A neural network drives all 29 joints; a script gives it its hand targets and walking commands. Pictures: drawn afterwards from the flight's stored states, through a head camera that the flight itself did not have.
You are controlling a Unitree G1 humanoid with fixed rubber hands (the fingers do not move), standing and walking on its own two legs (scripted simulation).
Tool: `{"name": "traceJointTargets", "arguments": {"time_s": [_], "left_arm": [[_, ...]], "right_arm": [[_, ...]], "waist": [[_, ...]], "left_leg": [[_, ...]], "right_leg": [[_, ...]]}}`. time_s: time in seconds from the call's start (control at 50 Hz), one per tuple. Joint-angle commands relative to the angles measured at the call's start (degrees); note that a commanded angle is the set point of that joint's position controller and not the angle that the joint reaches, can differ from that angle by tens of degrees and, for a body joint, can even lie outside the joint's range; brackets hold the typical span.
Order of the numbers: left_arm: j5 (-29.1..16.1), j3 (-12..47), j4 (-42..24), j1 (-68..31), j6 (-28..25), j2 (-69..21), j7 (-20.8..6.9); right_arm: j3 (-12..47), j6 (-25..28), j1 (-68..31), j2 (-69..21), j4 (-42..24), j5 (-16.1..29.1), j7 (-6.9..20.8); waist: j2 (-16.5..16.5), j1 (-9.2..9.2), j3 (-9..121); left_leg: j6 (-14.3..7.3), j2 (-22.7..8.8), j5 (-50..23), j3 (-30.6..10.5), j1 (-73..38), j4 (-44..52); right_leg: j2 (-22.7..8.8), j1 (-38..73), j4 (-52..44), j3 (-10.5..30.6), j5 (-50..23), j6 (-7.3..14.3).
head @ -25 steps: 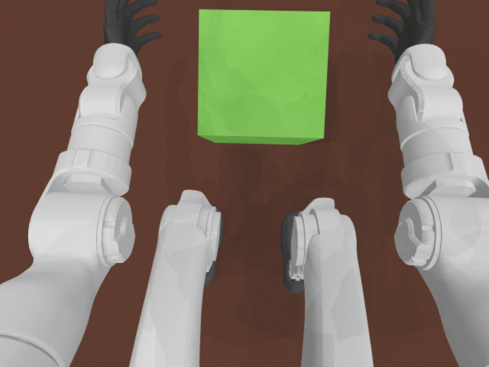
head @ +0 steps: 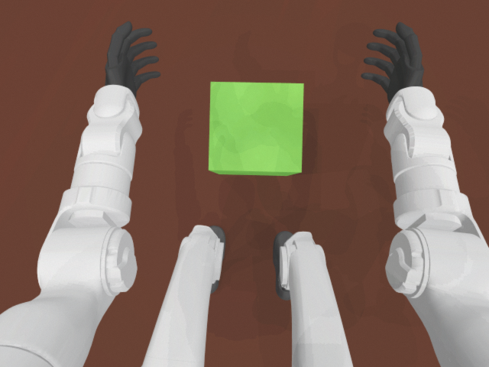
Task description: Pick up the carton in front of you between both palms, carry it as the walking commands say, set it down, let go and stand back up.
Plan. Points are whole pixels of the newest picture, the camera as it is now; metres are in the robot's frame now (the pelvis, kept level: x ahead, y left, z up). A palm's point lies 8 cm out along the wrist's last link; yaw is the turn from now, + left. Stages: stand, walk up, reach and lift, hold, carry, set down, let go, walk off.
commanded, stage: set down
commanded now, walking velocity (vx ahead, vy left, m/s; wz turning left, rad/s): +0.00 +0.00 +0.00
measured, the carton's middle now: (254, 136) +0.48 +0.00 -0.47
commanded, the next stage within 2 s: let go in 0.08 s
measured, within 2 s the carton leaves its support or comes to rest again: neither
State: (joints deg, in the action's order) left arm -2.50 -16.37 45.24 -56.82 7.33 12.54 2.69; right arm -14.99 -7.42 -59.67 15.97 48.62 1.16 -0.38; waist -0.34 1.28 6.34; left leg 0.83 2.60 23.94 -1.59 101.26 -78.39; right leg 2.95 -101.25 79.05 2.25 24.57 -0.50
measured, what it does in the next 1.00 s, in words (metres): rises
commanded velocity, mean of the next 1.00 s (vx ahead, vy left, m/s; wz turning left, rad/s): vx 0.00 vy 0.00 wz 0.00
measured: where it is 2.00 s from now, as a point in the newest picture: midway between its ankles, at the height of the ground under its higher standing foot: (247, 273)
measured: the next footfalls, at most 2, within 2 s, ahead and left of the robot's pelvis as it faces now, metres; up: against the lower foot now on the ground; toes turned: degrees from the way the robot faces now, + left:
none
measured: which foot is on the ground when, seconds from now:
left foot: down 0.00-1.00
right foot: down 0.00-1.00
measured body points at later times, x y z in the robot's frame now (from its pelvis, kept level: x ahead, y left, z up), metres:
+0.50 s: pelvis +0.06 +0.00 +0.12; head +0.28 +0.00 +0.51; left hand +0.40 +0.23 +0.01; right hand +0.41 -0.22 +0.01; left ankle +0.08 +0.12 -0.56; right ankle +0.07 -0.11 -0.56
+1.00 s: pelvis +0.10 +0.00 +0.19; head +0.13 +0.00 +0.63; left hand +0.27 +0.24 +0.11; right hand +0.27 -0.23 +0.11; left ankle +0.08 +0.12 -0.56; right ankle +0.07 -0.11 -0.56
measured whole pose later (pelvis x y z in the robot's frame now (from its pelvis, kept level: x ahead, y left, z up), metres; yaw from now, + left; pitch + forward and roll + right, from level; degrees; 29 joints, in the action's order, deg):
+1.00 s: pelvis +0.10 +0.00 +0.19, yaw +0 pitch +2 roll +0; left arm -0.1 -2.6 25.4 13.7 2.0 12.1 -3.9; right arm -2.8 -1.9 13.1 12.3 26.0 0.1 3.4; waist 0.0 0.3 -1.7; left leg -0.3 1.7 14.2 -3.1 12.4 -24.3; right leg 1.5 -12.0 24.4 2.9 14.7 0.4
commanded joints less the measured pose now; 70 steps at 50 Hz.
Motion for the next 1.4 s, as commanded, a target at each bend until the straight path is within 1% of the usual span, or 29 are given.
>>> {"name": "traceJointTargets", "arguments": {"time_s": [0.0, 0.08, 0.14, 0.22, 0.28, 0.34, 0.38, 0.46, 0.56, 0.68, 0.78, 0.84, 0.96, 1.06, 1.1, 1.16, 1.32, 1.34, 1.36, 1.38], "left_arm": [[0.8, -1.1, -6.06, -10.08, -1.59, 5.76, -0.43], [2.2, -1.71, -4.47, -8.36, -2.24, 4.72, -1.09], [4.16, -1.67, -5.07, -4.59, -2.37, 4.4, -1.7], [6.97, -0.31, -8.21, 5.01, -2.12, 4.56, -2.64], [7.69, 1.17, -12.29, 13.13, -2.31, 4.46, -3.32], [7.02, 2.58, -15.89, 18.64, -3.18, 4.3, -3.94], [5.93, 3.81, -17.01, 22.44, -4.03, 3.79, -4.42], [4.11, 5.75, -16.35, 31.68, -5.92, 2.58, -5.14], [3.33, 7.2, -16.02, 43.95, -8.03, 2.38, -5.26], [2.69, 9.29, -19.34, 55.81, -9.75, 3.01, -5.27], [2.12, 11.25, -22.86, 64.38, -10.0, 3.52, -5.51], [2.13, 11.86, -24.18, 66.8, -9.28, 3.79, -5.75], [2.37, 12.58, -25.7, 67.53, -5.44, 4.54, -6.77], [3.32, 12.33, -26.0, 66.75, -1.8, 4.84, -7.09], [3.67, 12.14, -26.07, 66.88, -0.76, 4.81, -7.04], [4.06, 11.91, -26.19, 67.06, 0.16, 4.69, -6.92], [4.11, 11.88, -27.14, 66.6, 0.51, 4.25, -6.85], [5.1, 12.12, -30.4, 65.02, 3.52, 6.02, -5.32], [4.82, 11.85, -17.73, 71.77, -3.85, 8.61, -3.04], [5.78, 12.26, -16.67, 73.04, -6.81, 9.24, -1.72]], "right_arm": [[-1.08, 1.55, -11.14, 6.01, -6.17, -0.66, 0.41], [-1.76, 2.09, -9.25, 4.83, -4.75, -1.92, 0.95], [-2.04, 2.09, -5.24, 4.0, -5.38, -3.9, 0.91], [-1.45, 1.65, 4.96, 2.54, -9.13, -6.73, 0.28], [-0.18, 1.92, 13.36, 1.6, -14.03, -7.16, 0.14], [1.28, 2.95, 18.72, 1.44, -18.49, -5.87, 0.45], [2.24, 3.92, 22.36, 1.2, -19.91, -4.64, 0.9], [3.84, 5.86, 31.72, 0.11, -19.17, -3.49, 1.62], [5.29, 7.95, 44.88, -0.51, -18.1, -2.96, 1.94], [7.08, 9.87, 56.76, 0.14, -21.48, -2.2, 2.2], [9.0, 10.24, 65.47, 0.4, -24.9, -1.26, 2.66], [10.11, 9.47, 68.64, 0.63, -26.37, -1.04, 2.96], [11.15, 5.54, 70.11, 0.92, -28.55, -0.97, 3.98], [11.14, 1.89, 69.26, 1.23, -29.31, -1.41, 4.62], [11.08, 0.88, 69.16, 1.35, -29.5, -1.66, 4.72], [10.9, -0.02, 69.48, 1.38, -29.69, -2.01, 4.7], [10.54, -0.42, 69.7, 1.18, -30.26, -2.55, 4.61], [10.36, 1.3, 73.19, 2.03, -27.51, -1.52, 3.55], [10.18, 5.47, 74.41, 5.31, -19.84, -4.47, 0.73], [10.2, 7.36, 75.3, 6.18, -19.76, -5.26, -0.53]], "waist": [[-1.36, 0.22, 54.68], [-1.22, 0.16, 51.03], [-1.22, -0.07, 52.64], [-1.0, -0.17, 54.89], [-0.35, 0.14, 53.59], [-0.11, 0.2, 48.44], [-0.21, 0.02, 44.46], [-0.42, -0.32, 37.71], [0.23, -0.57, 31.69], [0.61, -0.59, 23.14], [0.49, -0.51, 14.14], [0.06, -0.88, 7.55], [-0.28, -1.22, -4.81], [0.17, -1.14, -10.62], [0.46, -1.02, -11.35], [0.61, -0.92, -11.28], [0.32, -1.2, -9.55], [2.23, -2.03, -6.55], [-0.54, -1.1, -9.56], [-0.95, -1.56, -12.29]], "left_leg": [[1.87, 1.52, -19.78, 4.13, -33.58, 9.96], [1.92, 1.09, -19.62, 3.53, -35.56, 14.15], [1.83, 1.02, -21.07, 3.53, -39.43, 16.97], [1.22, 1.06, -23.7, 3.57, -46.47, 20.99], [0.69, 0.95, -25.95, 2.97, -52.86, 24.31], [0.52, 0.63, -27.53, 2.02, -57.38, 27.41], [0.52, 0.34, -28.42, 1.38, -59.69, 29.37], [0.61, -0.27, -30.72, 0.35, -64.04, 32.99], [0.68, -0.85, -34.87, -0.73, -71.43, 37.09], [0.69, -0.83, -35.85, -0.98, -80.26, 43.46], [0.63, -0.58, -32.75, -0.64, -87.4, 50.0], [0.55, -0.42, -28.35, -0.21, -90.1, 53.79], [0.14, -0.33, -17.67, 0.68, -92.75, 57.76], [0.01, -0.4, -13.7, 1.24, -94.14, 57.94], [0.03, -0.41, -13.94, 1.26, -94.82, 57.75], [0.06, -0.36, -15.7, 1.23, -95.72, 57.43], [-0.02, -0.25, -19.62, 0.97, -97.13, 56.65], [0.1, 0.73, -19.66, 1.22, -96.91, 55.33], [1.28, -6.77, -3.31, -1.99, -90.73, 56.97], [1.5, -7.68, 1.83, -4.04, -87.75, 57.88]], "right_leg": [[1.29, 35.37, -10.57, -3.42, -19.57, -1.49], [0.91, 37.15, -14.86, -2.9, -19.3, -1.39], [0.9, 42.06, -17.87, -2.63, -21.35, -1.47], [1.0, 50.2, -21.84, -2.57, -25.19, -1.55], [0.87, 54.79, -25.04, -2.41, -27.22, -1.39], [0.55, 57.32, -28.38, -1.88, -27.9, -1.13], [0.26, 58.88, -30.43, -1.53, -28.2, -1.03], [-0.28, 62.06, -33.91, -0.94, -29.4, -0.97], [-0.62, 66.7, -38.27, -0.48, -31.91, -0.75], [-0.69, 76.21, -45.06, -0.06, -32.6, -0.5], [-0.71, 85.59, -51.33, -0.23, -31.04, -0.49], [-0.82, 89.71, -54.76, -0.46, -28.22, -0.7], [-1.2, 92.54, -58.68, -1.07, -18.1, -0.64], [-1.36, 93.36, -59.27, -1.64, -13.45, -0.25], [-1.31, 94.08, -59.11, -1.77, -13.57, -0.13], [-1.09, 95.37, -58.6, -1.78, -15.65, -0.15], [-0.71, 96.59, -57.37, -1.63, -20.27, -0.26], [-0.5, 98.77, -56.51, -1.04, -23.16, -0.23], [-6.86, 88.17, -58.35, 1.36, -3.69, -1.96], [-7.35, 85.36, -59.06, 3.6, 1.47, -1.64]]}}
